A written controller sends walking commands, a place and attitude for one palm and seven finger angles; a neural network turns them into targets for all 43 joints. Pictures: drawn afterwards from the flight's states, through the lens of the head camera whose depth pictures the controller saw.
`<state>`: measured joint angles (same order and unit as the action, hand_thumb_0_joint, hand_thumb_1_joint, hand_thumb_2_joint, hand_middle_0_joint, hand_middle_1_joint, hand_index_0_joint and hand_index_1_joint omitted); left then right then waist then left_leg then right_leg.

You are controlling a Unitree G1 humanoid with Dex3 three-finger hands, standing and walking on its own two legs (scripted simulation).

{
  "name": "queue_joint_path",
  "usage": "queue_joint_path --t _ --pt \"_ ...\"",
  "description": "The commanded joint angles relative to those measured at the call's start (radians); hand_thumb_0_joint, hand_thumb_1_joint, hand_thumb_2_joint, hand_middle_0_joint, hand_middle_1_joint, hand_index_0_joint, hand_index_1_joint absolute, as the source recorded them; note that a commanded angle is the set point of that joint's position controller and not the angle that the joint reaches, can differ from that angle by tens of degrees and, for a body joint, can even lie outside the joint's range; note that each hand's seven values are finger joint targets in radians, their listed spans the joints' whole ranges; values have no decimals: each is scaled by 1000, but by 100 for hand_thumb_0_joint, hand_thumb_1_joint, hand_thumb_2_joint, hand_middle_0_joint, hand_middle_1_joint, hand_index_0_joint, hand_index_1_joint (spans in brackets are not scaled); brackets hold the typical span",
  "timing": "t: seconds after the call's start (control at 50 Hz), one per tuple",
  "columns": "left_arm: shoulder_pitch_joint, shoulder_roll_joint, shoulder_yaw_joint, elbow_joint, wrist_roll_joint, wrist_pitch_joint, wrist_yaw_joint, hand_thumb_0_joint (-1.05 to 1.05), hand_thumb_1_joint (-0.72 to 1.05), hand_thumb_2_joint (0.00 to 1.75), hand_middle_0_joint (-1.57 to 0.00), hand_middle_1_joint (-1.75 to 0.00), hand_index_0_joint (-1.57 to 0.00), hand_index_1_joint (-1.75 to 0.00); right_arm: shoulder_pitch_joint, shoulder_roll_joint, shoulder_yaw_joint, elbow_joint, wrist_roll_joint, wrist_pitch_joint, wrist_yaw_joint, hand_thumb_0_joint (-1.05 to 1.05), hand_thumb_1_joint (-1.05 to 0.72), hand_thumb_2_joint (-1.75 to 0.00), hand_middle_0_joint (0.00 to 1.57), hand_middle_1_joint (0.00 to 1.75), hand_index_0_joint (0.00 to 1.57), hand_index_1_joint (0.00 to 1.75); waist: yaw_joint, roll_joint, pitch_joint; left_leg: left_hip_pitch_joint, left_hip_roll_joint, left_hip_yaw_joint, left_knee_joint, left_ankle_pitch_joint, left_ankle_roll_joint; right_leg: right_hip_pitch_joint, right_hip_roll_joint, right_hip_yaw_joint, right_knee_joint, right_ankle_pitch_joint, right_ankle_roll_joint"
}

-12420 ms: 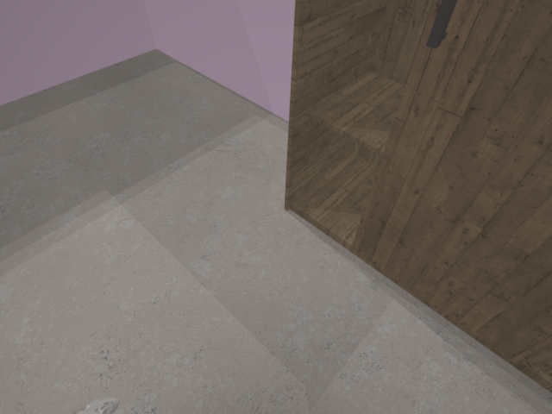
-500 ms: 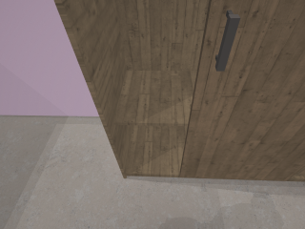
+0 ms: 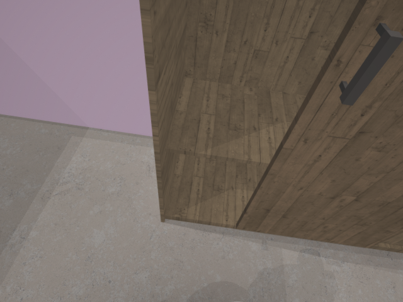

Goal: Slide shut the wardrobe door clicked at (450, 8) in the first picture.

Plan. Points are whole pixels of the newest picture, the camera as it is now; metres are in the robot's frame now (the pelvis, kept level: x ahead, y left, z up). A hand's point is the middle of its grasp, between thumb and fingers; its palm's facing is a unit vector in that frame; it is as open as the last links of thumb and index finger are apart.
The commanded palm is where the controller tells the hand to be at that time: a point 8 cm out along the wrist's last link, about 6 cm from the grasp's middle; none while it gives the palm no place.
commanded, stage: come to a stop and stand still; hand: right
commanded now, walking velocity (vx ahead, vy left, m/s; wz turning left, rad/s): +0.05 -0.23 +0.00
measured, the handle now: (364, 65) +0.51 -0.25 +0.24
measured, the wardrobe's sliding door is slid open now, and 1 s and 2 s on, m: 0.36 0.36 0.36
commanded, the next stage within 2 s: look again from close up in 1.14 s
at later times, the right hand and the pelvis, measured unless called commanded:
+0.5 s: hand out of the picture -0.03 -0.23 -0.17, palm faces +0.08 +0.98 -0.19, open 7.3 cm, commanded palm none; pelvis -0.02 -0.04 +0.01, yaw +0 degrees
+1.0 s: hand out of the picture +0.04 -0.18 -0.17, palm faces +0.09 +0.97 -0.21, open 7.1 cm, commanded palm none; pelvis +0.02 +0.01 +0.01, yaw -2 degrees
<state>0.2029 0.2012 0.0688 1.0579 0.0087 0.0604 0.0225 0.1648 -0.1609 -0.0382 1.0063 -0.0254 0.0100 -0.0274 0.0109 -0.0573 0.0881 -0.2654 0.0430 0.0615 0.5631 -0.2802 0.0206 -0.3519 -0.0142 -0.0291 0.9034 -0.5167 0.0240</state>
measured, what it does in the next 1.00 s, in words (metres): steps on the spot: right foot, then left foot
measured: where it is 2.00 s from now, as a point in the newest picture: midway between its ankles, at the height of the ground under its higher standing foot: outside the picture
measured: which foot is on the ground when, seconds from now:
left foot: down 0.00-0.34, up 0.36-0.64, down 0.66-1.00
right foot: up 0.00-0.30, down 0.32-1.00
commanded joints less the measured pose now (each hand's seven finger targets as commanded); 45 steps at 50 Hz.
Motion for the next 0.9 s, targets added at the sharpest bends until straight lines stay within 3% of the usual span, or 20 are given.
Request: queue_joint_path --t 0.0,0.08,0.16,0.22,0.26,0.28,0.3,0.32,0.34,0.36,0.4,0.46,0.56,0.62,0.66,0.68,0.7,0.76,0.82,0.88 --pt "39 51 9 -46 4 -8 -8 0 90 90 -20 -30 -20 -30 57 -201 -47 -48 1 -10 -22 0 -90 -90 20 30 20 30 -33 208 -88 92 286 -228 -211 510 152 -85 -14 60 156 65 14" --pt "22 54 8 -65 8 -9 -21 0 90 90 -20 -30 -20 -30 86 -207 -54 -49 -4 -10 -20 0 -90 -90 20 30 20 30 -55 213 -68 71 280 -251 -279 202 138 -77 -15 48 66 102 22" --pt "11 43 -1 -83 5 -26 -24 0 90 90 -20 -30 -20 -30 112 -214 -60 -37 -12 -9 -12 0 -90 -90 20 30 20 30 -73 248 -88 96 268 -280 -306 66 144 -10 0 11 -152 58 10" --pt "97 29 -12 -56 5 -43 -19 0 90 90 -20 -30 -20 -30 85 -211 -59 -31 -5 -5 -6 0 -90 -90 20 30 20 30 -36 236 -111 27 213 -246 -300 -40 105 150 22 -19 -356 151 -3" --pt "172 27 -19 -23 3 -59 -12 0 90 90 -20 -30 -20 -30 57 -173 -45 -25 6 -1 -1 0 -90 -90 20 30 20 30 1 194 -110 -99 131 -171 -241 -162 39 328 15 -11 -534 246 -11" --pt "197 70 -14 -21 10 -66 -7 0 90 90 -20 -30 -20 -30 58 -135 -34 -29 12 4 3 0 -90 -90 20 30 20 30 16 55 -100 -170 73 -122 -150 -216 9 335 -65 97 -605 155 -36" --pt "193 131 -2 -29 21 -69 -2 0 90 90 -20 -30 -20 -30 64 -83 -24 -36 15 6 10 0 -90 -90 20 30 20 30 18 -131 -48 -218 -6 -25 2 -190 -24 255 -213 300 -731 -59 -93" --pt "161 165 0 -47 22 -66 2 0 90 90 -20 -30 -20 -30 32 -72 -19 -45 8 4 13 0 -90 -90 20 30 20 30 20 -161 35 -222 -26 1 117 -170 -29 119 -303 416 -823 -186 -152" --pt "104 155 -7 -59 24 -67 3 0 90 90 -20 -30 -20 -30 35 -74 -22 -38 2 2 18 0 -90 -90 20 30 20 30 -2 -114 73 -195 -9 -36 196 -140 -24 29 -306 412 -849 -221 -174" --pt "75 119 -14 -49 22 -75 8 0 90 90 -20 -30 -20 -30 55 -81 -24 -9 -8 8 20 0 -90 -90 20 30 20 30 -18 -160 71 -204 0 -56 265 -120 -23 47 -268 357 -838 -132 -163" --pt "93 86 -30 -40 17 -84 18 0 90 90 -20 -30 -20 -30 102 -79 -22 20 -4 3 28 0 -90 -90 20 30 20 30 -21 -119 71 -245 -1 -67 320 -67 -31 131 -219 258 -788 83 -147" --pt "153 74 -33 -13 11 -93 29 0 90 90 -20 -30 -20 -30 100 -77 -15 40 6 -7 32 0 -90 -90 20 30 20 30 -2 -51 27 -259 7 -56 283 -43 -49 266 -217 191 -711 468 -153" --pt "189 82 -25 28 17 -84 43 0 90 90 -20 -30 -20 -30 72 -64 -9 33 19 0 22 0 -90 -90 20 30 20 30 16 -87 -12 -126 1 -37 79 -106 -44 295 -247 161 -579 876 -169" --pt "181 71 -20 41 7 -81 41 0 90 90 -20 -30 -20 -30 180 -64 -13 75 18 -13 16 0 -90 -90 20 30 20 30 -29 -30 -73 85 -3 -24 -174 182 -35 229 -182 120 -469 754 -103" --pt "210 -6 -34 41 -9 -81 29 0 90 90 -20 -30 -20 -30 212 -132 -17 100 17 -28 2 0 -90 -90 20 30 20 30 -18 172 -140 288 170 -199 -168 522 27 61 -67 24 -409 318 -27" --pt "210 -25 -37 46 -8 -78 25 0 90 90 -20 -30 -20 -30 201 -148 -13 106 19 -31 0 0 -90 -90 20 30 20 30 -11 199 -121 254 234 -215 -179 551 70 55 -32 1 -405 152 -18" --pt "210 -29 -35 52 -3 -68 29 0 90 90 -20 -30 -20 -30 195 -141 -17 104 19 -39 -3 0 -90 -90 20 30 20 30 -11 303 -144 219 216 -239 -218 555 98 102 -38 -4 -357 99 -13" --pt "217 -47 -42 74 0 -59 27 0 90 90 -20 -30 -20 -30 132 -89 -2 102 21 -31 -11 0 -90 -90 20 30 20 30 7 206 -83 161 175 -172 -223 493 103 121 -61 12 -383 141 -14" --pt "230 -39 -51 102 4 -70 28 0 90 90 -20 -30 -20 -30 107 -61 9 100 31 -28 -10 0 -90 -90 20 30 20 30 8 77 -51 106 87 -103 -183 377 48 200 -95 47 -523 437 -24" --pt "189 -30 -53 100 5 -68 26 0 90 90 -20 -30 -20 -30 109 -62 9 106 25 -22 -9 0 -90 -90 20 30 20 30 -9 33 31 78 68 -103 -238 224 22 164 -99 34 -547 379 -22"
